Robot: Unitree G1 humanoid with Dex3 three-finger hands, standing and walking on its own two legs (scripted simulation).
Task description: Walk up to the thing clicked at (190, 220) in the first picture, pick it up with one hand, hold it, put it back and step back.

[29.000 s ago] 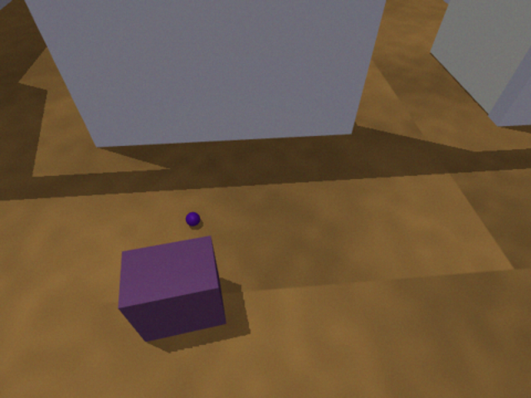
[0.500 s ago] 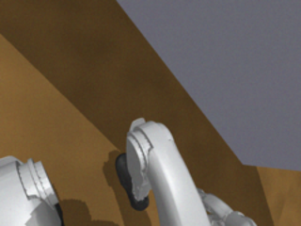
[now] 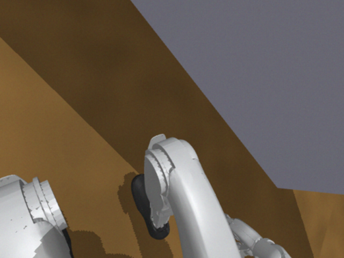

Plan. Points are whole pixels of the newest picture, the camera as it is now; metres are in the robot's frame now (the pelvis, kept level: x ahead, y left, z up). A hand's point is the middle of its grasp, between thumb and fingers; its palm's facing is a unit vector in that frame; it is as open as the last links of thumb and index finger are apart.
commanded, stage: close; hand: left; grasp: from above
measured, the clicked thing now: out of the picture +0.42 +0.35 -0.27
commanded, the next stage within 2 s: settle in 0.58 s
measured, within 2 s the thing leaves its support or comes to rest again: leaves its support in 1.00 s
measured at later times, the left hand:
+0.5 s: hand out of the picture +0.40 +0.34 -0.26, palm faces -0.46 -0.19 -0.87, open 8.5 cm
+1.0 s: hand out of the picture +0.41 +0.34 -0.25, palm faces -0.42 -0.19 -0.89, open 8.5 cm
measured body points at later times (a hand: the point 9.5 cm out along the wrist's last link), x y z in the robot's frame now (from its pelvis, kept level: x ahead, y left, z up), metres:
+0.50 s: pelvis +0.00 +0.00 +0.00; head +0.27 +0.14 +0.34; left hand +0.42 +0.35 -0.21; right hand +0.08 -0.24 -0.07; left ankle +0.07 +0.13 -0.27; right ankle +0.12 -0.12 -0.27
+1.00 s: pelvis +0.01 +0.00 +0.00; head +0.26 +0.14 +0.34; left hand +0.43 +0.35 -0.20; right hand +0.08 -0.25 -0.06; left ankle +0.07 +0.13 -0.27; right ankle +0.12 -0.12 -0.27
